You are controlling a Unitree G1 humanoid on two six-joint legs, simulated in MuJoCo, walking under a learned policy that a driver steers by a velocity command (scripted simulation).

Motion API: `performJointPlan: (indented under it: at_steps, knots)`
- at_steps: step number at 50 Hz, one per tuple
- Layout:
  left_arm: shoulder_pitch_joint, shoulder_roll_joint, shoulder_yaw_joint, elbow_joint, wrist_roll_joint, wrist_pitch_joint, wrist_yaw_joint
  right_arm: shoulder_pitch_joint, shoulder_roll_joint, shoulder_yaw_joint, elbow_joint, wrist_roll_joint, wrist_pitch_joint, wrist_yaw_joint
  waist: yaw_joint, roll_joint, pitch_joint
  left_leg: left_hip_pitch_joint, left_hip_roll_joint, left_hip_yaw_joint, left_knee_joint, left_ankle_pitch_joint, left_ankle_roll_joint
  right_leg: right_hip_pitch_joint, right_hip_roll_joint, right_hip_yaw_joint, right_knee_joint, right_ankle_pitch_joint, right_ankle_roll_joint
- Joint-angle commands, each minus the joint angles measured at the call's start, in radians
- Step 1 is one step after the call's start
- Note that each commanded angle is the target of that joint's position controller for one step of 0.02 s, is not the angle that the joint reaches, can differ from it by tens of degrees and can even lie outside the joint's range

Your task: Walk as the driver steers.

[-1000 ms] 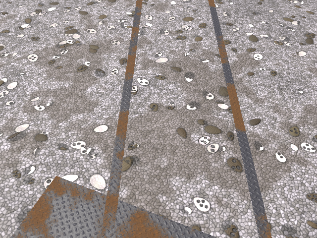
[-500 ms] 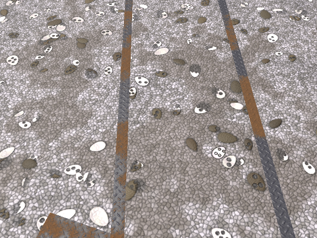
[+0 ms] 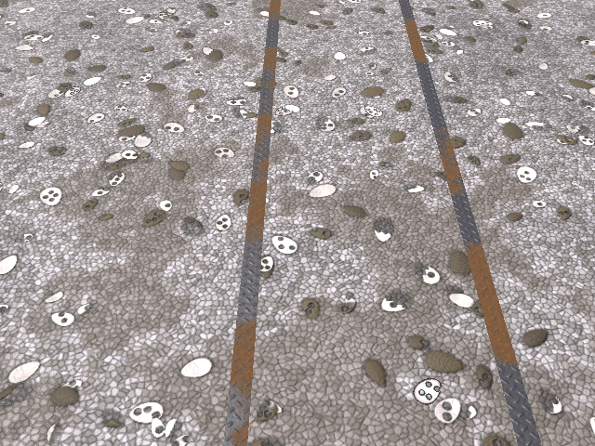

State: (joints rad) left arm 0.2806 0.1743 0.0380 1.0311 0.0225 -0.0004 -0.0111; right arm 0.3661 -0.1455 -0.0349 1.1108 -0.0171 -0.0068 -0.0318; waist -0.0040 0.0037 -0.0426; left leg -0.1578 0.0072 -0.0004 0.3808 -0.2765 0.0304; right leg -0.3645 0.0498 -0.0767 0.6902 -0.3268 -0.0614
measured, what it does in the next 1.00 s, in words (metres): walks ahead: right foot, then left foot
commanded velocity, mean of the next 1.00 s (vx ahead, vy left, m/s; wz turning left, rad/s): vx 0.86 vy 0.00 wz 0.01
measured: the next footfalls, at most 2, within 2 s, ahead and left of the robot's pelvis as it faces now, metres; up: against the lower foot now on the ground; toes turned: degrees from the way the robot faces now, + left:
right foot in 0.18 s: +0.08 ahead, -0.12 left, +0.00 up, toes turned -5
left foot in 0.62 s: +0.53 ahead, +0.06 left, +0.00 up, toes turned +4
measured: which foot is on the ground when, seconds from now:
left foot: down 0.00-0.18, up 0.20-0.60, down 0.62-1.00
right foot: up 0.00-0.16, down 0.18-0.62, up 0.64-1.00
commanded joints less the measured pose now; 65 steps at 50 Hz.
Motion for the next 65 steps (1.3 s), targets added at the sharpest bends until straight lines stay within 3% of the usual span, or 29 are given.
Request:
performJointPlan:
  at_steps: [1,6,9,10,11,12,14,16,21,26,29,31,32,33,34,35,36,39,44,49,53,55,56,57,58,59,60,62,65]
  knots:
    - [-0.034,0.085,0.033,-0.065,0.016,-0.032,-0.023,-0.03,-0.157,-0.042,-0.054,0.005,-0.032,-0.001,0.042,0.078,0.13,0.009,0.258,-0.305,-0.323,-0.32,0.134,-0.203,-0.07,0.049,0.156,0.032,0.014]
    - [-0.088,0.052,0.031,-0.117,-0.006,-0.044,-0.017,-0.049,-0.187,-0.063,-0.078,0.008,-0.057,0.008,0.025,0.153,0.12,-0.099,0.214,-0.181,-0.267,-0.307,0.146,0.044,-0.052,-0.027,-0.131,-0.029,0.013]
    - [0.161,0.078,0.043,-0.039,-0.005,-0.069,0.003,-0.109,-0.169,-0.065,-0.113,0.002,-0.056,0.019,0.123,-0.017,0.098,-0.385,0.14,-0.098,0.028,-0.321,0.144,0.461,-0.052,-0.021,-0.296,-0.026,-0.01]
    - [0.338,0.172,0.064,-0.003,0.012,-0.087,0.016,-0.187,-0.086,-0.04,-0.165,-0.013,-0.066,0.027,0.202,-0.27,0.042,-0.543,0.029,0.039,0.431,-0.204,0.102,0.604,-0.283,0.315,-0.442,-0.301,-0.045]
    - [0.326,0.233,0.07,-0.007,0.018,-0.086,0.016,-0.246,-0.043,-0.029,-0.239,-0.007,-0.079,0.044,0.161,-0.361,0.1,-0.828,-0.037,0.033,0.637,-0.168,0.1,0.606,-0.452,0.723,-0.598,-0.567,-0.137]
    - [0.23,0.191,0.06,-0.032,0.018,-0.084,0.015,-0.303,-0.103,-0.038,-0.255,-0.027,-0.083,0.057,0.113,-0.171,0.15,-0.868,0.06,-0.045,0.748,-0.052,0.108,0.518,-0.468,0.711,-0.581,-0.551,-0.156]
    - [0.129,0.165,0.05,-0.072,0.008,-0.096,0.005,-0.266,-0.128,-0.046,-0.237,-0.021,-0.09,0.085,0.047,-0.045,0.098,-0.781,0.103,-0.05,0.739,0.083,0.076,0.447,-0.367,0.512,-0.577,-0.356,-0.122]
    - [0.135,0.14,0.04,-0.067,0.0,-0.113,0.012,-0.259,-0.127,-0.047,-0.231,-0.033,-0.072,0.099,0.027,-0.049,0.101,-0.737,0.116,-0.017,0.726,0.13,0.037,0.402,-0.308,0.391,-0.627,-0.237,-0.112]
    - [0.231,0.108,0.028,-0.034,-0.008,-0.131,0.007,-0.466,-0.11,-0.031,-0.321,-0.022,-0.044,0.103,0.053,-0.043,0.2,-0.726,0.098,0.06,0.527,0.257,0.002,0.34,-0.233,0.198,-0.686,0.069,-0.126]
    - [0.248,0.137,0.03,-0.02,-0.015,-0.143,0.014,-0.569,-0.108,-0.014,-0.383,-0.007,-0.045,0.103,0.05,-0.061,0.226,-0.526,0.056,0.131,0.254,0.326,0.067,0.409,-0.258,0.076,-0.752,0.47,-0.119]
    - [0.252,0.192,0.037,-0.003,-0.004,-0.131,0.019,-0.464,-0.152,-0.027,-0.375,-0.008,-0.046,0.074,-0.015,-0.133,0.108,-0.325,-0.055,0.188,0.227,0.18,0.13,0.538,-0.281,0.012,-0.493,1.196,-0.093]
    - [0.215,0.241,0.052,-0.002,0.01,-0.103,0.034,-0.083,-0.225,-0.062,-0.273,-0.009,-0.051,0.049,-0.193,-0.157,-0.084,0.064,-0.102,0.17,0.18,0.089,0.165,0.468,-0.273,-0.017,-0.026,1.292,-0.071]
    - [0.204,0.2,0.045,-0.022,0.011,-0.1,0.032,0.105,-0.297,-0.087,-0.227,-0.031,-0.056,0.036,-0.256,-0.1,-0.199,0.371,0.054,-0.012,0.199,-0.113,0.19,0.209,-0.224,-0.003,0.317,0.963,-0.071]
    - [0.286,0.025,0.01,-0.065,-0.028,-0.11,-0.003,0.115,-0.372,-0.104,-0.214,-0.059,-0.063,0.039,-0.125,0.215,-0.295,0.61,0.343,-0.579,0.036,-0.568,0.274,-0.208,-0.034,0.057,0.693,-0.018,-0.042]
    - [0.2,0.12,0.031,-0.09,-0.04,-0.13,-0.003,0.071,-0.332,-0.098,-0.213,-0.033,-0.064,0.055,-0.131,0.174,-0.294,0.555,0.35,-0.851,-0.159,-0.639,0.252,-0.314,-0.01,0.21,0.798,-0.072,-0.079]
    - [0.084,0.15,0.04,-0.128,-0.042,-0.131,0.004,-0.035,-0.278,-0.086,-0.209,-0.031,-0.073,0.057,-0.089,0.103,-0.102,0.408,0.318,-0.654,-0.153,-0.481,0.224,-0.389,-0.078,0.18,0.798,0.043,-0.087]
    - [0.043,0.139,0.032,-0.136,-0.029,-0.134,0.003,-0.062,-0.216,-0.071,-0.203,-0.025,-0.084,0.06,-0.07,-0.013,-0.035,0.256,0.294,-0.518,-0.158,-0.295,0.216,-0.352,-0.119,0.169,0.738,0.103,-0.087]
    - [0.062,0.06,0.015,-0.142,0.016,-0.092,-0.025,-0.083,-0.126,-0.036,-0.164,-0.014,-0.102,0.049,0.043,0.008,0.051,-0.03,0.198,-0.307,-0.229,-0.203,0.17,-0.233,-0.185,0.171,0.619,0.112,-0.054]
    - [-0.207,0.091,0.0,-0.262,0.022,-0.065,-0.044,0.013,-0.177,-0.036,-0.151,0.005,-0.127,0.049,0.017,0.016,0.209,-0.107,0.136,-0.126,-0.364,0.001,0.189,-0.392,-0.223,0.074,0.324,0.294,0.015]
    - [-0.398,0.089,-0.018,-0.331,0.001,-0.078,-0.055,0.124,-0.199,-0.027,-0.136,0.03,-0.142,0.043,-0.04,-0.005,0.232,-0.006,0.118,-0.043,-0.434,0.473,0.161,-0.176,-0.136,-0.026,-0.073,0.536,-0.006]
    - [-0.296,0.174,0.007,-0.335,0.004,-0.085,-0.018,0.125,-0.3,-0.041,-0.136,0.004,-0.12,0.024,0.034,0.089,0.064,0.298,0.167,-0.064,-0.114,1.146,0.137,-0.022,-0.021,-0.02,-0.155,0.308,-0.04]
    - [0.085,0.254,0.043,-0.235,0.006,-0.093,0.014,0.068,-0.328,-0.052,-0.146,-0.014,-0.098,0.015,0.224,0.099,-0.139,0.144,0.131,-0.06,0.367,0.973,0.122,0.404,-0.061,0.037,-0.178,0.201,-0.057]
    - [0.22,0.351,0.068,-0.221,0.046,-0.095,0.034,0.107,-0.206,-0.028,-0.19,0.002,-0.101,0.027,0.213,-0.042,-0.297,-0.135,0.048,-0.029,0.734,0.57,0.12,0.69,-0.309,0.298,-0.161,-0.145,-0.077]
    - [0.195,0.376,0.08,-0.216,0.055,-0.094,0.015,0.195,-0.111,-0.011,-0.228,0.063,-0.109,0.038,0.109,-0.332,-0.453,-0.424,-0.079,-0.073,1.034,-0.133,0.101,0.86,-0.528,0.837,-0.356,-0.396,-0.15]
    - [0.087,0.293,0.073,-0.233,0.049,-0.092,-0.001,0.081,-0.203,-0.027,-0.241,0.057,-0.105,0.024,0.106,-0.192,-0.32,-0.526,-0.007,-0.1,1.081,-0.058,0.127,0.748,-0.478,0.787,-0.417,-0.428,-0.12]
    - [0.026,0.208,0.053,-0.229,0.039,-0.1,-0.002,-0.012,-0.207,-0.029,-0.251,0.044,-0.099,0.027,0.1,-0.078,-0.15,-0.56,0.042,-0.088,1.037,0.019,0.122,0.588,-0.449,0.598,-0.414,-0.288,-0.102]
    - [0.011,0.175,0.047,-0.212,0.042,-0.105,-0.001,-0.043,-0.183,-0.026,-0.257,0.034,-0.09,0.035,0.079,-0.01,-0.062,-0.537,0.074,-0.081,0.991,0.039,0.12,0.458,-0.421,0.479,-0.442,-0.125,-0.083]
    - [0.029,0.126,0.03,-0.165,0.029,-0.114,0.006,-0.048,-0.133,-0.022,-0.282,-0.004,-0.054,0.059,0.019,-0.055,0.014,-0.492,0.115,-0.074,0.961,0.046,0.104,0.297,-0.375,0.288,-0.479,0.0,-0.047]
    - [0.048,0.1,0.023,-0.126,-0.007,-0.134,-0.006,-0.148,-0.103,-0.014,-0.348,-0.01,-0.013,0.083,-0.01,-0.054,0.108,-0.569,0.155,-0.042,0.919,0.102,0.085,0.221,-0.329,0.064,-0.53,0.174,0.008]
